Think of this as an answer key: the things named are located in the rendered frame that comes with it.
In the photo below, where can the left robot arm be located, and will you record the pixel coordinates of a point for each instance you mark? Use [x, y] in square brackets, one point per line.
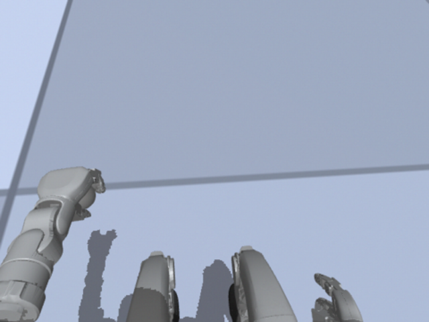
[28, 265]

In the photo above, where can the left robot hand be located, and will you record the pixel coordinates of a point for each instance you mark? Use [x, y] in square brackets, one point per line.
[72, 184]

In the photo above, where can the ball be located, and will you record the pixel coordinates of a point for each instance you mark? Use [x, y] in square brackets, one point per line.
[88, 199]

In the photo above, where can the right robot hand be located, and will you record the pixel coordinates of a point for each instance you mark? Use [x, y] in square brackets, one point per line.
[342, 307]

